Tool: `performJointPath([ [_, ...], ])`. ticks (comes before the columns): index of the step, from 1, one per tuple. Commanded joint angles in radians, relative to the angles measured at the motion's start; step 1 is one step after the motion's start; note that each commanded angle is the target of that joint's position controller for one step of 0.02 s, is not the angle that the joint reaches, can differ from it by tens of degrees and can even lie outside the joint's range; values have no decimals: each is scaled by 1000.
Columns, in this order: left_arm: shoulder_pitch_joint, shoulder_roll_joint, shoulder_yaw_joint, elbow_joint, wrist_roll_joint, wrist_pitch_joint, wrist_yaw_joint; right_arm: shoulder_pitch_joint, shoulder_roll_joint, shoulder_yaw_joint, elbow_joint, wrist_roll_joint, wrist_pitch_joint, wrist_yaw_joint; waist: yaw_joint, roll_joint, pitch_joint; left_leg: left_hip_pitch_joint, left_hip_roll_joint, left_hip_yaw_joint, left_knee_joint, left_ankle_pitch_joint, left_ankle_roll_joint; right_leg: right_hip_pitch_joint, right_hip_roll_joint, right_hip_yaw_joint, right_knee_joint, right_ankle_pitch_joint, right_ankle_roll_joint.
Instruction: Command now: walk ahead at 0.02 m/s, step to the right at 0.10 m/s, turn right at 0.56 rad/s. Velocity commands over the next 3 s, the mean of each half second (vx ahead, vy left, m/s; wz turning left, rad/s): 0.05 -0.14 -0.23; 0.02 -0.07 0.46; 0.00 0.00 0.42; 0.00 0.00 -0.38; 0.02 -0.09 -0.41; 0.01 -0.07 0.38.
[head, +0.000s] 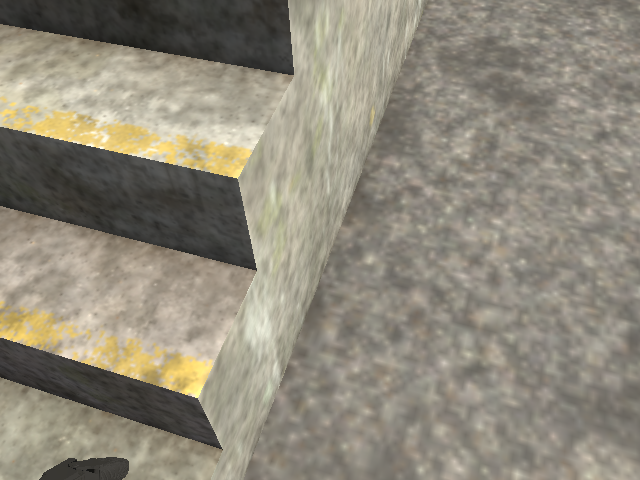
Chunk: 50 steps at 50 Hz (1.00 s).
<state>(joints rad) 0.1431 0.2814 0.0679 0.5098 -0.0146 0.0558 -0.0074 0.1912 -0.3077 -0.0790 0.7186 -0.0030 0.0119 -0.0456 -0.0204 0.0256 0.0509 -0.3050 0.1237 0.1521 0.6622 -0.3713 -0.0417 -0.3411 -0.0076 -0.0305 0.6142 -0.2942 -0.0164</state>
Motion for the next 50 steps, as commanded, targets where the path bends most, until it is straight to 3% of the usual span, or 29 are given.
performJointPath([
  [1, 169, 295, 83, -48, 43, -10, 24, -80, -70, -10, -116, -19, -31, -12, 91, -442, -197, -348, -140, -100, 540, -358, -25, 290, -312, 500, -261, 682, -378],
  [2, 134, 243, 69, -56, 40, -23, 22, -85, -117, -21, -110, 4, -36, -14, 89, -313, -182, -382, -111, -171, 630, -296, -16, 280, -277, 455, -288, 511, -380],
  [3, 83, 200, 55, -44, 18, -23, 25, -73, -130, -25, -103, 13, -41, -10, 49, -225, -144, -403, -91, -186, 609, -209, -1, 255, -230, 396, -279, 394, -328],
  [4, 33, 174, 48, -54, 3, -20, 30, -63, -128, -29, -85, 2, -42, -14, 26, -135, -126, -395, -74, -187, 558, -135, -1, 227, -190, 361, -274, 344, -279],
  [5, -5, 169, 44, -58, -2, -17, 32, -66, -124, -28, -87, -12, -41, -19, 10, -109, -115, -374, -79, -183, 519, -80, -8, 192, -173, 349, -269, 379, -264],
  [7, -12, 161, 38, -57, 18, -9, 30, -8, -82, -13, -59, -8, -42, -17, -6, -110, -130, -290, -102, -165, 403, -32, -15, 145, -131, 318, -266, 387, -267],
  [9, -16, 152, 38, -57, 19, -4, 25, 18, -54, 4, -37, 3, -47, -15, 5, -118, -137, -202, -118, -160, 215, -14, -13, 121, -95, 309, -256, 310, -263],
  [13, 46, 143, 27, -28, 30, 10, 10, 75, -75, 13, -5, 18, -51, -1, 39, -158, -161, -33, -122, -117, 18, 41, 21, 106, -115, 334, -226, 177, -269],
  [14, 38, 128, 18, -24, 24, 14, 7, 98, -76, 12, 3, 15, -55, 3, 18, -152, -147, 47, -121, -106, -77, 124, 43, 62, -101, 327, -208, 105, -246],
  [15, 52, 100, 5, -12, 19, 15, 7, 117, -87, 8, 6, 1, -61, 3, -2, -136, -129, 141, -96, -128, -180, 197, 69, 0, -63, 303, -172, 6, -192],
  [16, 90, 38, -15, -3, 33, 12, 5, 120, -147, 2, -11, -31, -68, 3, 17, 16, -122, 227, 94, -377, -276, 199, 129, -104, 28, 229, 13, -129, -103],
  [17, 79, 86, 3, -22, 34, 6, 7, 83, -246, -16, -31, -60, -68, -4, 33, 248, -48, 144, 347, -752, -397, 325, 349, -233, 135, 118, 254, -347, -18],
  [18, 37, 169, 27, -21, 35, -2, 14, 88, -233, -17, -31, -52, -80, -16, -8, 187, -40, 79, 384, -867, -449, 226, 422, -255, 123, 202, 488, -342, 16],
  [19, 55, 206, 43, -2, 33, -2, 14, 62, -208, -10, -25, -22, -86, -23, 24, 113, -24, 73, 330, -759, -429, 156, 369, -278, 103, 224, 579, -257, 27],
  [21, 90, 161, 36, 37, 54, 15, 15, -4, -144, 8, -32, 14, -71, -24, 47, 98, -8, 86, 170, -553, -407, 118, 243, -262, 49, 182, 543, -120, 72],
  [23, 75, 75, 11, 45, 43, 15, 7, -6, -116, 18, -34, 6, -53, -23, 39, 139, -22, 85, 63, -414, -390, 216, 197, -164, 49, 113, 379, -54, 114],
  [25, 33, 42, 2, 35, 27, 7, 10, 32, -151, 0, -38, -3, -35, -22, -1, 186, -41, 132, 41, -393, -361, 274, 205, -119, 61, 74, 224, -100, 132],
  [28, 22, 52, 6, 33, 13, -13, 17, 59, -216, -28, -48, 8, -10, -25, -33, 210, -60, 134, 73, -448, -324, 320, 222, -44, 71, 55, 49, -133, 122],
  [31, 133, 71, 22, 83, 3, -30, 11, 22, -210, -29, -66, 35, 10, -30, 20, 209, -90, 92, 53, -472, -253, 410, 180, 120, 88, 20, -235, 87, 87],
  [32, 164, 92, 33, 98, 4, -34, 13, 48, -181, -22, -64, 34, 11, -29, 23, 175, -109, 38, 23, -463, -219, 354, 141, 225, 69, 22, -297, 134, 64],
  [33, 211, 141, 49, 105, 9, -35, 19, 79, -121, -7, -63, 13, 10, -24, 23, 37, -150, -73, -51, -394, -71, 149, 81, 360, -67, 136, -311, 206, 16],
  [34, 170, 254, 69, 93, 37, -19, 21, 72, -42, 14, -108, -3, 0, -21, -12, -330, -127, -302, -208, -222, 140, -225, 4, 357, -280, 390, -307, 381, -142],
  [35, 143, 199, 52, 64, 60, -27, 16, 71, -114, -5, -103, 0, -10, -22, 10, -337, -141, -297, -153, -240, 423, -311, -23, 275, -341, 454, -350, 385, -258],
  [36, 85, 121, 27, 52, 61, -37, 17, 72, -164, -25, -73, 17, -9, -18, -6, -218, -108, -304, -141, -266, 542, -254, -22, 232, -306, 370, -339, 388, -244],
  [37, 28, 95, 19, 48, 50, -46, 21, 80, -163, -30, -50, 21, 1, -15, -32, -155, -88, -312, -129, -261, 579, -194, -28, 223, -249, 265, -314, 402, -200],
  [38, -3, 85, 16, 47, 34, -52, 27, 81, -153, -28, -42, 15, 10, -16, -34, -146, -80, -329, -120, -261, 599, -134, -41, 238, -226, 211, -296, 450, -182],
  [40, 16, 91, 14, 57, 31, -57, 44, 50, -127, -21, -60, 16, 12, -8, -10, -149, -76, -329, -116, -241, 596, -60, -60, 244, -223, 154, -293, 544, -199],
  [44, 62, 121, 24, 73, 36, -50, 68, -44, -102, -8, -116, 21, 11, 15, 48, -140, -89, -370, -93, -232, 434, -48, -76, 374, -303, 176, -306, 550, -242],
  [50, 19, 179, 51, 79, 20, -58, 55, -79, -89, -8, -154, 16, 44, 43, 58, -127, -85, -292, -49, -190, 280, -38, -70, 368, -353, 107, -328, 570, -243],
])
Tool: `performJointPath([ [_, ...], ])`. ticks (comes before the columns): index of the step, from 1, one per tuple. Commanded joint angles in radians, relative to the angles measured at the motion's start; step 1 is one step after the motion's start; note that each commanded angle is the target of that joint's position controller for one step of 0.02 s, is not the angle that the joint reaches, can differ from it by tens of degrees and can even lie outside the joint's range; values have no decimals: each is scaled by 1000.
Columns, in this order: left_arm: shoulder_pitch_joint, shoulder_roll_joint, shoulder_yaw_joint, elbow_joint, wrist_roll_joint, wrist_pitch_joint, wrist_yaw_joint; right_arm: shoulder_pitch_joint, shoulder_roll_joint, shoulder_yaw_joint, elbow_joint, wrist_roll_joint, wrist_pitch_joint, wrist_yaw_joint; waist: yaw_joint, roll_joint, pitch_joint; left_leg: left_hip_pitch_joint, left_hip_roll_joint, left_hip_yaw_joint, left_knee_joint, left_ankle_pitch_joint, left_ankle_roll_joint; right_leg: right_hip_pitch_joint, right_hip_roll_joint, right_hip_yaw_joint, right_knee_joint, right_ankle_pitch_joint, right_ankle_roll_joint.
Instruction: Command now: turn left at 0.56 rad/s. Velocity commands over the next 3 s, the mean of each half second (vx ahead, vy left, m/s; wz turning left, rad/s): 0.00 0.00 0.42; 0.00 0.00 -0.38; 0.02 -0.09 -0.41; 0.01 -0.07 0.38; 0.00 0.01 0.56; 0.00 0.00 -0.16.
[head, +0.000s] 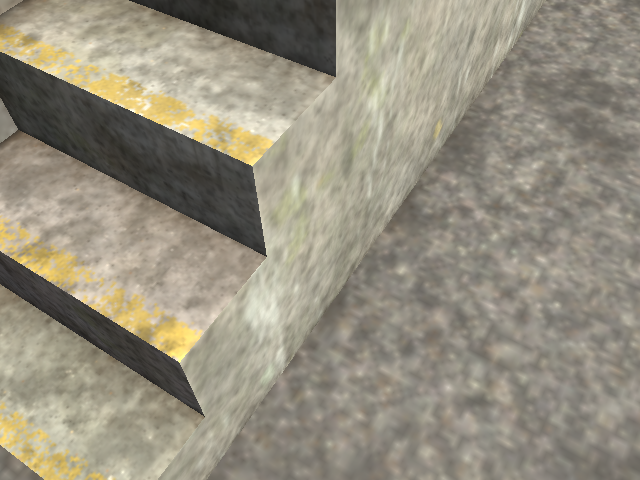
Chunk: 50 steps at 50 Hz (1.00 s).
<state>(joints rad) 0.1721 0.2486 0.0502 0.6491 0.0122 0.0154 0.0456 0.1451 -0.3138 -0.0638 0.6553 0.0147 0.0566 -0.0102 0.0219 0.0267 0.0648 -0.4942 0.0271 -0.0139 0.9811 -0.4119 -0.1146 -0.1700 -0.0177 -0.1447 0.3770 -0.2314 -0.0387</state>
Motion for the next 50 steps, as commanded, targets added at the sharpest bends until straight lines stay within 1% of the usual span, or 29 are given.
performJointPath([
  [1, -21, 212, 70, -59, -7, -18, -2, -41, -76, -21, -98, -4, 2, 10, 16, -135, -101, -77, 51, -7, -66, 1, 7, 183, -335, 192, -87, 510, -216],
  [4, -39, 228, 80, -50, -13, -17, -15, -67, -73, -25, -118, 2, 7, 18, 20, -158, -106, 12, 35, 50, -177, 6, 26, 152, -307, 109, -58, 538, -195],
  [8, -60, 244, 88, -34, -45, -19, -34, -51, -78, -39, -129, 6, 23, 36, -13, -182, -136, 150, -1, 103, -413, 117, 87, 149, -308, 47, 49, 537, -135],
  [9, -53, 227, 84, -27, -53, -19, -33, -11, -94, -49, -114, 4, 24, 34, -33, -166, -150, 245, -26, 108, -519, 205, 118, 107, -283, 11, 119, 502, -92],
  [10, -7, 196, 75, -6, -47, -25, -37, 55, -145, -70, -99, 0, 24, 22, -56, -90, -174, 402, -30, 60, -591, 354, 162, 3, -234, -36, 242, 429, -26],
  [11, -49, 142, 54, -44, 2, -32, -35, 144, -249, -99, -99, -4, 15, 3, -83, 143, -195, 627, 171, -229, -592, 774, 256, -303, -138, -77, 533, -88, 66],
  [12, -103, 121, 42, -102, 26, -34, -23, 110, -308, -101, -114, -38, -13, 6, -65, 265, -241, 576, 382, -523, -603, 862, 489, -494, -14, 57, 762, -477, 126],
  [13, -127, 184, 59, -82, 7, -30, -19, 86, -245, -86, -115, -33, -44, 18, -96, 120, -255, 544, 347, -439, -625, 782, 501, -500, -37, 180, 869, -456, 131],
  [14, -121, 191, 61, -78, -8, -27, -17, 38, -211, -73, -107, -26, -63, 14, -58, 112, -195, 481, 283, -340, -625, 714, 437, -499, -54, 199, 857, -364, 119],
  [16, -79, 203, 68, -46, 8, -19, -1, -58, -166, -58, -112, 0, -65, 3, -10, 53, -162, 420, 214, -252, -621, 677, 357, -470, -59, 194, 778, -221, 126],
  [19, -19, 152, 51, -9, -3, -11, -8, -63, -107, -27, -91, -23, -70, -10, 7, 75, -213, 360, 182, -158, -621, 718, 345, -321, -47, 173, 709, -131, 138],
  [22, -43, 98, 25, -8, -9, -4, -17, -58, -53, -2, -51, -38, -77, -11, -15, 104, -181, 310, 159, -108, -640, 549, 323, -196, -70, 175, 476, -101, 127],
  [25, -65, 124, 25, -16, -15, 1, -24, -37, -82, -4, -9, -50, -83, -2, -41, 118, -121, 258, 181, -138, -658, 360, 330, -121, -56, 154, 341, -129, 110],
  [27, -48, 149, 31, -20, -21, -1, -23, -60, -110, -10, 0, -36, -79, -3, -23, 109, -84, 249, 187, -156, -633, 312, 320, -107, -37, 132, 236, -86, 91],
  [29, -37, 173, 33, -29, -7, -9, -21, -19, -114, -14, 23, -22, -77, -10, -18, 56, -71, 264, 152, -142, -587, 272, 261, -75, -41, 154, 108, 120, 60],
  [30, -36, 227, 43, -44, -4, -14, -17, 15, -114, -17, 25, -32, -81, -16, -47, -28, -83, 255, 98, -98, -518, 207, 214, -56, -97, 225, 130, 364, 33],
  [31, -35, 265, 58, -37, -22, -15, -18, 33, -101, -17, 17, -39, -82, -23, -74, -160, -99, 236, 11, -5, -485, 152, 163, -75, -133, 299, 119, 359, -30],
  [32, -37, 240, 58, -49, -29, -18, -24, -19, -92, -16, 12, -45, -79, -32, -40, -190, -96, 255, -37, 57, -416, 140, 121, -116, -163, 376, 58, 287, -77],
  [33, -26, 220, 53, -47, -19, -21, -23, -62, -72, -16, -4, -40, -74, -38, -26, -233, -97, 235, -59, 61, -360, 137, 107, -113, -191, 448, 15, 259, -108],
  [36, -38, 211, 54, -64, -17, -41, -18, -35, -39, -18, -10, -26, -59, -35, -29, -283, -125, 137, -84, 13, -294, -3, 116, -26, -224, 537, 14, 329, -159],
  [38, -65, 210, 59, -80, -29, -35, -15, -8, -26, -19, -12, -22, -61, -24, -47, -247, -137, 144, -78, -5, -380, -29, 133, -7, -209, 537, 52, 356, -141],
  [40, -107, 190, 57, -110, -42, -13, -6, 55, -62, -34, 12, -22, -67, -15, -64, -174, -167, 307, -21, -30, -559, 195, 149, -98, -141, 471, 135, 260, -68],
  [41, -101, 142, 45, -133, -36, -4, -4, 55, -136, -53, 10, -36, -61, -18, -32, 15, -144, 382, 108, -169, -617, 264, 207, -261, -43, 348, 284, 95, -3],
  [42, -69, 146, 44, -146, -28, 4, -6, 54, -169, -62, 4, -46, -59, -11, -25, 229, -107, 385, 296, -367, -678, 465, 345, -397, 68, 213, 456, -264, 53],
  [43, -44, 200, 65, -134, -13, 8, -9, 56, -117, -43, -21, -53, -69, -10, -42, 182, -124, 390, 387, -416, -674, 633, 438, -439, 33, 265, 713, -420, 86],
  [44, -7, 224, 80, -109, -22, 12, -18, 27, -96, -33, -26, -49, -75, -12, -11, 89, -125, 385, 357, -339, -654, 665, 425, -446, 23, 297, 820, -386, 91],
  [45, 14, 206, 79, -99, -27, 19, -19, -14, -104, -35, -27, -38, -77, -18, 18, 50, -111, 381, 301, -244, -643, 626, 379, -454, 7, 285, 835, -318, 102],
  [46, -2, 183, 72, -100, -29, 22, -20, -21, -112, -38, -27, -26, -79, -25, 7, 46, -88, 389, 276, -191, -647, 616, 355, -481, -4, 276, 806, -250, 113],
  [50, -99, 126, 46, -139, -35, 27, -37, 59, -129, -42, -6, -36, -59, -52, -57, 83, -118, 492, 258, -83, -652, 648, 354, -487, -13, 200, 667, -171, 146],
])
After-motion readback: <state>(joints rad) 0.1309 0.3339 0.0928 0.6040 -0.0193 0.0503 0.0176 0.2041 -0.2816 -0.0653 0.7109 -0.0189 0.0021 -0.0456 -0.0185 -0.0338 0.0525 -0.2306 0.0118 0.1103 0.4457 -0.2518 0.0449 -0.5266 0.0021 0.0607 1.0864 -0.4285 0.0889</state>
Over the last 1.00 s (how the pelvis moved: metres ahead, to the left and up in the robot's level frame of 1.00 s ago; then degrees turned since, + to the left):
0.01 -0.15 0.02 12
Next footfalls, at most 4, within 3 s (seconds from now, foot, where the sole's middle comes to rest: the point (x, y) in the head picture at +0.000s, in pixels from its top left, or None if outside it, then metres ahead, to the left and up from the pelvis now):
0.20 left None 0.03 0.16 -0.78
0.58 right None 0.07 -0.08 -0.78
1.28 right None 0.00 -0.13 -0.78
1.66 left None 0.05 0.01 -0.78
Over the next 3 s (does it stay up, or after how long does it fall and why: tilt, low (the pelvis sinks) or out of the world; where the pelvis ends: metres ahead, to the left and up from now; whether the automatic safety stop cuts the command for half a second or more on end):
stays up -0.05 -0.14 -0.02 its command is cut before an obstacle from the start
